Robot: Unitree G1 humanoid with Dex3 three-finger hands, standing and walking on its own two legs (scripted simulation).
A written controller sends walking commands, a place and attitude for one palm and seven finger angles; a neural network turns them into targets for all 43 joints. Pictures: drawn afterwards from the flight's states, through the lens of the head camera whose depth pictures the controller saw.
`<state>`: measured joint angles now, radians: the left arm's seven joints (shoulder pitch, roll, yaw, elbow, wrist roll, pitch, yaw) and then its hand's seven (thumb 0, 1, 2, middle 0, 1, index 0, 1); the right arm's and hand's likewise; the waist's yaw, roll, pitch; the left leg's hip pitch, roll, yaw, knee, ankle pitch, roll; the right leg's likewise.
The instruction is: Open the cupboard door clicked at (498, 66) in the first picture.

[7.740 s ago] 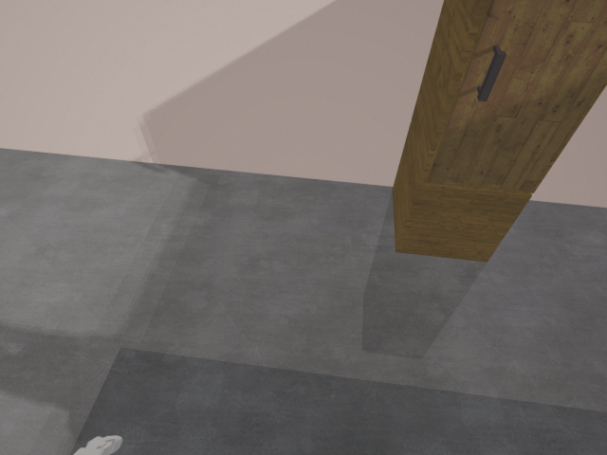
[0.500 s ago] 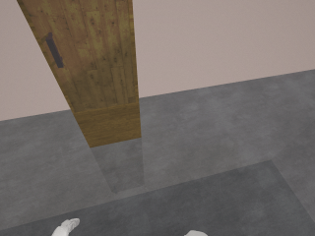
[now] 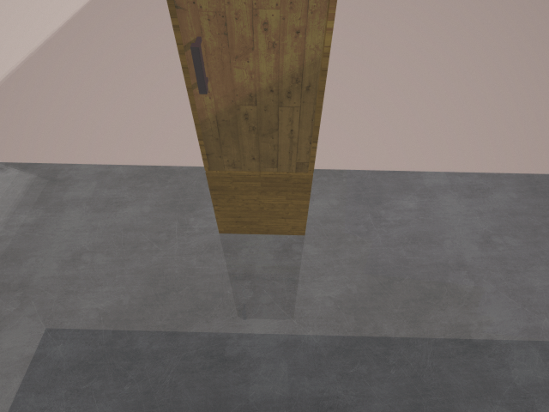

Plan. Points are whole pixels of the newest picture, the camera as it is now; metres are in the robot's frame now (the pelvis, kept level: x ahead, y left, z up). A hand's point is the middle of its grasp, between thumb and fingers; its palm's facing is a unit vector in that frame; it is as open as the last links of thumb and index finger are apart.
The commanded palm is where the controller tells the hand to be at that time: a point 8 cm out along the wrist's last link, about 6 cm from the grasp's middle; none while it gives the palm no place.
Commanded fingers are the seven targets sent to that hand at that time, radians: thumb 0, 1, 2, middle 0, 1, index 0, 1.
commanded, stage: take the last steps up to it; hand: left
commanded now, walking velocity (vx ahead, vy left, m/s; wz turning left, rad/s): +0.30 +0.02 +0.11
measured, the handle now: (201, 65) +0.84 +0.25 +0.05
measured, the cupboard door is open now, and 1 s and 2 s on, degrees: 0 0 0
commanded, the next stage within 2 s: come to a stop and stand still in 0.96 s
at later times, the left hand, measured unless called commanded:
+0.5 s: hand (179, 390) +0.17 +0.18 -0.17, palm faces +0.02 -0.98 -0.20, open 7.4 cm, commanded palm none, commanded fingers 0.00 0.90 0.90 -0.20 -0.30 -0.20 -0.30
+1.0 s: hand (187, 396) +0.17 +0.17 -0.18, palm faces +0.18 -0.97 -0.13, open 7.3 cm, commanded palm none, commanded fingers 0.00 0.90 0.90 -0.20 -0.30 -0.20 -0.30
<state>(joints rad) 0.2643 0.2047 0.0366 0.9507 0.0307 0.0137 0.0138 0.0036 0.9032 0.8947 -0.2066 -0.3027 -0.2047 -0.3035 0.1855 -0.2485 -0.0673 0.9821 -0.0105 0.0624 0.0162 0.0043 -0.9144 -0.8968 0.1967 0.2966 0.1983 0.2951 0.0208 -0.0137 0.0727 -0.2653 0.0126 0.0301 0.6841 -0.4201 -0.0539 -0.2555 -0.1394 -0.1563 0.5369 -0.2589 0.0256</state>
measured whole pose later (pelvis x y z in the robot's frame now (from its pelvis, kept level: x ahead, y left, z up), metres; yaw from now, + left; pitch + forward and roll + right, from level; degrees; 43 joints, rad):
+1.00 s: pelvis +0.25 +0.02 -0.01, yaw +5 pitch -1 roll -1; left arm 0.41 0.13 0.03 1.14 0.02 -0.03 0.00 0.00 0.91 0.90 -0.20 -0.30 -0.20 -0.30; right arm 0.18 -0.17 -0.05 1.01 -0.03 -0.05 0.02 0.00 -0.91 -0.90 0.20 0.30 0.20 0.30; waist 0.04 0.00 0.03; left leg -0.34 0.07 0.11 0.56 -0.18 0.01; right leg -0.13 -0.06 -0.15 0.60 -0.43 0.00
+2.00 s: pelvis +0.28 +0.05 -0.01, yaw +3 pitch -3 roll +1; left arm 0.33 0.22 0.01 0.93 0.02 0.03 0.01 0.01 0.91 0.90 -0.20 -0.30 -0.20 -0.30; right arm 0.28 -0.20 -0.03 0.87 -0.02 0.01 0.00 0.00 -0.91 -0.90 0.20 0.30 0.20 0.30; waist 0.01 0.02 0.00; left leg -0.22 0.01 0.07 0.62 -0.36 0.02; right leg -0.35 -0.08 -0.02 0.60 -0.20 0.03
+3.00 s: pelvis +0.29 +0.03 -0.06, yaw +6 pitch +11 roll +1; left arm 0.35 0.26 0.33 0.37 -0.37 -0.66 -0.49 0.00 0.74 0.83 -0.22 -0.41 -0.21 -0.41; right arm 0.17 -0.27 -0.05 0.59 0.02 -0.38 -0.02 0.01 -0.91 -0.90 0.20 0.30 0.20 0.30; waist 0.04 -0.02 -0.09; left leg -0.68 0.02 0.00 1.01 -0.51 -0.03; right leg -0.81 -0.08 -0.06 1.00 -0.38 0.00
